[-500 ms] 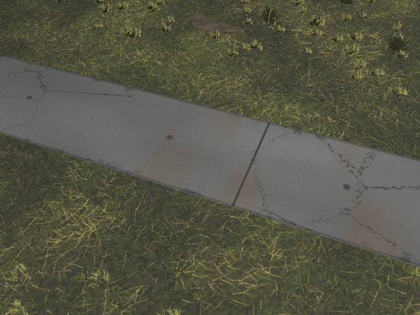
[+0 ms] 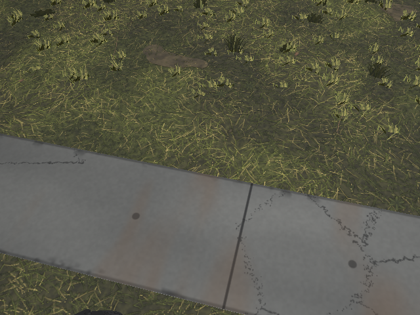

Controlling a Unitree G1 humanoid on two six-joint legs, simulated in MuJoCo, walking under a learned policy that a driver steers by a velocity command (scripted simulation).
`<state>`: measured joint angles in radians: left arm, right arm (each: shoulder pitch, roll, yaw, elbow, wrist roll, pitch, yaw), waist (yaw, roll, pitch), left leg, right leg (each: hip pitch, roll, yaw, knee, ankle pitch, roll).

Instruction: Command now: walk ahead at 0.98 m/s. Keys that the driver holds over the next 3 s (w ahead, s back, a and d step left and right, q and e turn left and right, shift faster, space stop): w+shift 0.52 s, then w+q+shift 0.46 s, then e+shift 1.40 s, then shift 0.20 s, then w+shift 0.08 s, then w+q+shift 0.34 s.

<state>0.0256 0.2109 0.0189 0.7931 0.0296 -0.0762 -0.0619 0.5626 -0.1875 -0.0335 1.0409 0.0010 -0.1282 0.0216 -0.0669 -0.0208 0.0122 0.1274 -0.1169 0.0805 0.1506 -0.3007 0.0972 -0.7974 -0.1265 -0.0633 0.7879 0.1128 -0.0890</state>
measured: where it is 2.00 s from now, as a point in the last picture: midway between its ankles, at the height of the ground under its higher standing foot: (172, 123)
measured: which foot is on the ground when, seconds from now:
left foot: down 0.00-0.16, up 0.18-0.58, down 0.60-1.00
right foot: up 0.00-0.12, down 0.14-0.62, up 0.64-1.00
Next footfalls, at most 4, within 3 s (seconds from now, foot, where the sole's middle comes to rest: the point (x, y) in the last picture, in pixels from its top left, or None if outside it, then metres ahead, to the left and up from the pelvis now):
0.14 right None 0.36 -0.08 -0.77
0.60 left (181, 225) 0.82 0.08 -0.77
1.04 right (202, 132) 1.28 -0.02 -0.77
1.42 left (141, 115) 1.40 0.25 -0.77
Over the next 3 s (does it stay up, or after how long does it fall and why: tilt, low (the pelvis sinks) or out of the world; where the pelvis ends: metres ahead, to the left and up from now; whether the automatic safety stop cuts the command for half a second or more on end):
stays up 1.39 -0.03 0.00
